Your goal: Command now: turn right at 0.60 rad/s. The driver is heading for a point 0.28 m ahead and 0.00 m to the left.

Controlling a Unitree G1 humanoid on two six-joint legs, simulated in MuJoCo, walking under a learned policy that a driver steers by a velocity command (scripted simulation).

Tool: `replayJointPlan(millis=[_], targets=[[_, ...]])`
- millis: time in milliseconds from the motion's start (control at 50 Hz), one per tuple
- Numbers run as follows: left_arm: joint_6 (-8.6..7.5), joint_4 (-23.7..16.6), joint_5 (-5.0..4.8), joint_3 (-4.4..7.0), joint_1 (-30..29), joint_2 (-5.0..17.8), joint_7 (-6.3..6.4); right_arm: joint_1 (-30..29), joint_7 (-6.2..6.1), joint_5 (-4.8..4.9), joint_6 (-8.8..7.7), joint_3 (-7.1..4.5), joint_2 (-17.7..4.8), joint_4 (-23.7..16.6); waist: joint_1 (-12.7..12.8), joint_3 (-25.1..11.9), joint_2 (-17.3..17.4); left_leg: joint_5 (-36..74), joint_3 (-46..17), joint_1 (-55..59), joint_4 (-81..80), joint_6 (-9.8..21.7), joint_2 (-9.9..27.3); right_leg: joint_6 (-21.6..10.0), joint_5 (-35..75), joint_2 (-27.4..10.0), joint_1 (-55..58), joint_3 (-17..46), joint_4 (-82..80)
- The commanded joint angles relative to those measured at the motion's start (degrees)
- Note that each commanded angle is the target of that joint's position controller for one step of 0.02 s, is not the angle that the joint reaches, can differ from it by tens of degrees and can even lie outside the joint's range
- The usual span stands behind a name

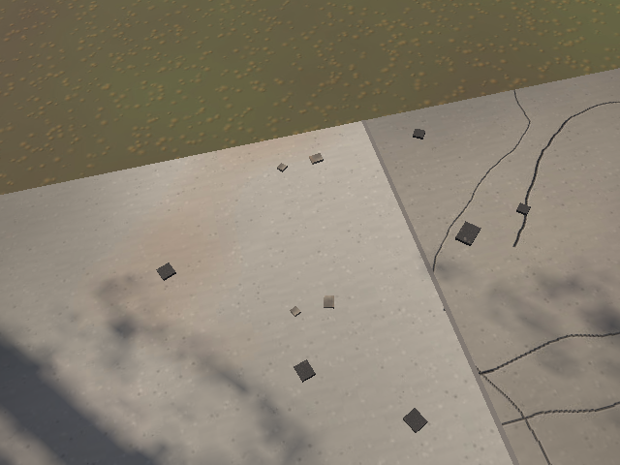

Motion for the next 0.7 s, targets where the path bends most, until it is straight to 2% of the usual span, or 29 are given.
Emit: replayJointPlan(millis=[20,40,80,120,160,180,200,260,300,340,360,380,400,420,440,460,480,520,560,580,620,640,680,700], targets=[[-2.22,-3.2,-0.60,2.83,0.3,9.9,0.82,-3.3,-0.95,-0.01,-0.84,-1.63,-6.2,-5.0,1.6,-7.7,-8.6,2.6,-5.7,-15.1,10.9,-0.1,-0.7,-11.5,29.9,-15.3,14.8,18.7,-11.4],[-1.95,-3.4,-1.11,2.41,-1.3,9.4,1.17,-2.5,-1.13,-0.39,-0.71,-1.80,-6.5,-4.9,0.7,-7.3,-9.2,5.4,-5.7,-13.4,10.0,-0.6,-1.1,-10.8,30.9,-14.0,12.7,17.5,-11.5],[-1.60,-3.5,-0.62,2.10,-1.5,9.2,1.74,-1.0,-0.76,-0.16,-0.83,-1.58,-5.4,-4.5,-0.1,-8.9,-9.5,8.9,-5.1,-10.1,8.5,-1.2,-2.8,-10.8,31.6,-12.6,11.5,16.6,-11.6],[-1.50,-3.3,-0.61,2.22,-0.9,9.5,2.07,-1.5,-0.67,0.16,-0.88,-1.13,-4.2,-4.6,0.4,-9.1,-9.4,10.2,-5.2,-9.3,2.2,-1.7,-3.5,-10.7,29.0,-11.9,12.0,17.2,-11.5],[-1.38,-2.7,-1.21,2.39,0.9,9.8,2.36,-2.7,-0.23,0.32,-1.17,-0.73,-3.6,-5.0,1.6,-9.4,-9.7,12.1,-5.4,-7.9,-5.3,-1.4,-3.9,-10.7,9.0,-10.8,11.5,19.7,-13.7],[-1.45,-2.6,-1.32,2.42,1.3,10.0,2.34,-3.7,0.16,0.53,-1.46,-0.65,-3.7,-5.4,2.3,-8.3,-10.8,12.3,-5.5,-7.1,-8.4,-1.1,-4.2,-10.8,-2.1,-10.6,10.0,21.7,-15.4],[-1.58,-2.5,-1.26,2.46,1.5,10.4,2.24,-4.6,0.54,0.78,-1.88,-0.68,-3.9,-5.8,2.6,-6.8,-12.1,11.7,-5.6,-6.5,-11.2,-0.6,-4.5,-11.0,-8.7,-10.7,8.4,23.9,-16.7],[-2.00,-2.1,-1.18,2.50,1.9,11.0,1.72,-5.1,1.53,1.29,-3.72,-0.88,-4.6,-6.4,2.9,-4.8,-12.2,9.1,-5.6,-2.2,-18.2,1.1,-5.4,-11.0,-14.0,-10.4,5.7,27.5,-16.8],[-2.06,-2.0,-1.35,2.26,1.8,10.8,1.41,-3.4,1.98,1.75,-4.92,-1.06,-4.6,-6.1,1.8,-4.7,-11.8,10.0,-5.1,3.6,-22.9,2.2,-6.0,-10.4,-15.4,-9.5,3.0,29.4,-16.0],[-1.97,-2.1,-1.28,1.39,0.5,8.7,1.45,1.8,2.23,1.79,-5.86,-1.13,-3.7,-4.1,-1.3,-4.8,-10.2,17.8,-3.5,13.7,-31.8,3.8,-5.4,-8.1,-17.4,-6.9,-1.5,27.8,-12.7],[-2.25,-1.9,-0.98,0.47,0.8,5.9,1.52,5.2,2.02,1.26,-6.20,-1.37,-4.3,-3.2,-2.7,-6.0,-8.1,17.6,-5.8,21.1,-33.6,5.1,-2.2,-5.6,-18.2,-4.5,-6.1,25.2,-7.8],[-2.58,-2.1,-0.27,-1.17,1.2,0.8,1.46,9.9,1.64,-0.30,-6.31,-1.51,-6.5,-2.8,-3.6,-8.1,1.1,12.0,-17.4,27.4,-38.0,8.2,8.3,-1.5,-18.2,1.6,-11.5,16.8,9.0],[-3.23,-5.6,-1.35,-0.20,-0.3,3.6,1.89,11.6,2.13,-2.07,-6.19,-2.74,-12.4,-1.8,-2.0,-3.5,11.7,5.0,-37.7,25.3,-43.9,16.5,17.4,0.5,-21.0,6.5,-24.0,10.4,18.8],[-3.58,-4.4,-1.12,1.06,0.3,8.0,2.30,7.9,2.17,-0.97,-6.43,-2.13,-9.4,-2.7,-0.9,0.6,7.9,4.7,-38.2,22.2,-43.9,19.3,18.6,1.8,-17.8,2.2,-26.4,11.9,25.7],[-3.42,-3.0,-0.92,1.60,0.9,9.2,2.20,5.6,1.74,-0.08,-6.28,-1.02,-5.9,-3.1,-0.2,1.8,6.2,9.1,-31.6,21.4,-43.0,17.7,15.6,2.7,-13.6,1.2,-26.3,11.7,27.7],[-3.03,-1.7,-0.56,1.53,2.0,8.1,2.18,4.6,1.46,0.19,-5.99,-0.40,-4.5,-3.5,0.2,0.8,5.6,13.7,-26.3,21.9,-42.8,15.9,12.6,3.7,-10.9,0.8,-25.3,10.9,28.3],[-2.91,-1.7,-0.34,1.50,1.8,7.5,2.04,3.7,1.16,0.45,-5.61,-0.15,-4.2,-3.3,0.4,0.8,5.9,22.2,-22.8,22.1,-42.3,15.1,11.6,4.6,-8.1,0.3,-24.8,10.3,27.8],[-2.98,-1.1,-0.19,0.63,1.3,4.2,1.50,3.4,0.59,-0.14,-5.29,0.43,-3.5,-2.8,0.7,-1.6,5.4,42.6,-13.8,19.5,-40.8,14.5,8.6,6.3,-3.6,-0.3,-18.3,6.9,23.9],[-2.97,-1.2,-0.09,-0.62,-0.3,1.1,1.00,2.9,0.22,0.03,-4.59,0.39,-4.2,-2.1,0.3,-3.8,5.8,51.1,-7.9,17.7,-39.1,13.7,6.2,7.2,-0.3,-1.6,-11.3,2.7,15.5],[-2.97,-1.4,-0.11,-1.03,-1.7,0.2,0.78,3.7,0.15,0.26,-4.14,0.20,-5.1,-1.6,-0.6,-4.5,6.4,52.6,-6.5,16.8,-38.6,13.5,5.7,7.2,0.9,-1.6,-7.8,1.1,11.5],[-2.82,-1.8,-0.52,-0.69,-3.5,1.5,0.53,6.5,0.25,0.76,-3.29,-0.23,-7.1,-0.4,-2.0,-5.2,6.8,52.9,-7.2,17.3,-37.6,13.8,6.8,6.6,3.0,-0.6,-4.1,-0.6,6.5],[-2.73,-1.8,-0.69,-0.46,-3.6,2.2,0.45,6.9,0.34,1.09,-3.00,-0.22,-7.3,-0.1,-2.0,-5.1,6.8,51.7,-7.9,17.8,-37.1,13.9,7.4,5.9,4.0,-0.4,-2.9,-0.7,3.8],[-2.79,-1.1,-0.56,-0.10,-1.8,2.4,0.40,5.8,0.49,1.94,-2.77,0.21,-6.5,0.1,0.0,-4.9,5.6,47.4,-8.4,16.9,-34.7,12.7,7.3,3.6,10.6,0.4,3.0,-1.3,-5.7],[-2.91,-0.8,-0.14,0.33,-0.7,3.6,0.70,7.1,0.68,1.88,-3.04,0.62,-5.5,0.8,0.8,-5.4,4.1,45.2,-8.2,15.5,-33.0,10.5,6.1,2.0,17.3,-0.2,8.5,0.3,-11.0]])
